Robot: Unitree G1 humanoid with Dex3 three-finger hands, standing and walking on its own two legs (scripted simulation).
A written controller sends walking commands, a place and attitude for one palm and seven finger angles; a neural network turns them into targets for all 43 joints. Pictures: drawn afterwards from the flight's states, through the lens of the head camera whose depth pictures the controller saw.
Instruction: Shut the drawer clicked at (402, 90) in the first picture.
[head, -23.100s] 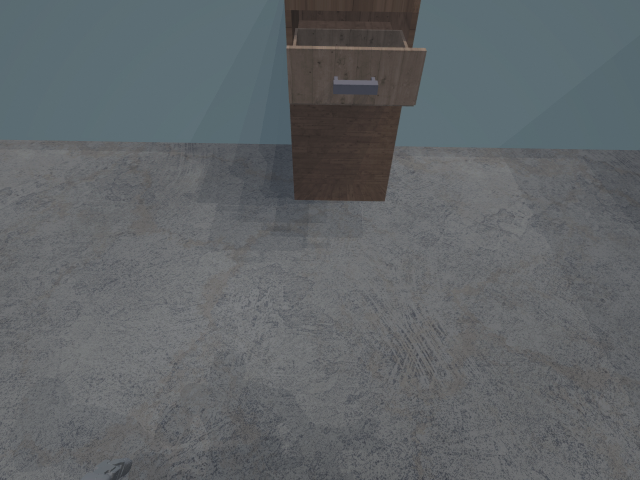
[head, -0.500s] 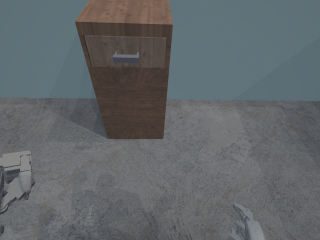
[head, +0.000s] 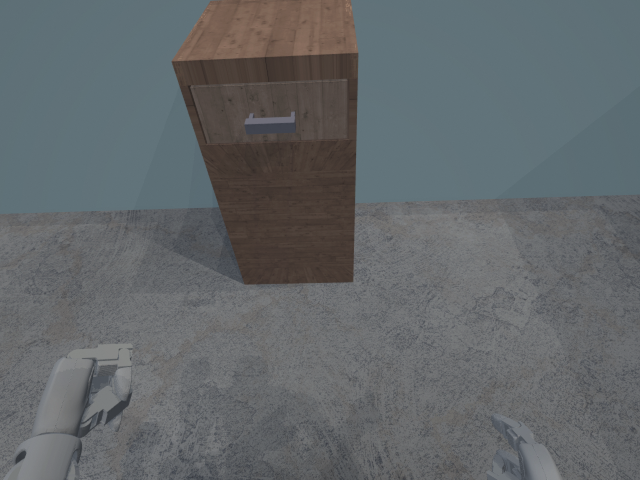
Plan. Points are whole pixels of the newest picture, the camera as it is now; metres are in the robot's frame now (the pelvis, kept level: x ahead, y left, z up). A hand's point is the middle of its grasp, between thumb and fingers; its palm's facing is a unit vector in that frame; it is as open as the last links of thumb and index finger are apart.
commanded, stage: let the arm hang, fingers relaxed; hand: left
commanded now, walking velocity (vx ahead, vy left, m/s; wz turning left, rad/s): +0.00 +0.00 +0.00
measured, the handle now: (271, 120) +0.92 +0.19 -0.03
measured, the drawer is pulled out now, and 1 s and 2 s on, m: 0.00 0.00 0.00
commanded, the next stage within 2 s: look to check the result in 1.00 s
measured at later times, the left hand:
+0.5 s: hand out of the picture -0.02 +0.21 -0.15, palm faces -0.02 -0.95 -0.30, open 5.5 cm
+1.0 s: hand out of the picture +0.08 +0.19 -0.15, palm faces -0.03 -0.96 -0.27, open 7.3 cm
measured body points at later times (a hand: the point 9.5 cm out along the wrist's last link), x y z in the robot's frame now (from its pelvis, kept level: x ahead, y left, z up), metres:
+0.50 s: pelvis -0.01 -0.01 +0.01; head +0.01 -0.02 +0.46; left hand -0.01 +0.26 -0.13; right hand -0.01 -0.27 -0.15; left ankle +0.02 +0.09 -0.73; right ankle +0.01 -0.14 -0.73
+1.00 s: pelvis +0.01 -0.02 +0.01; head +0.02 -0.03 +0.46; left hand +0.08 +0.24 -0.13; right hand +0.05 -0.29 -0.14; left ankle +0.02 +0.09 -0.73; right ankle +0.01 -0.14 -0.73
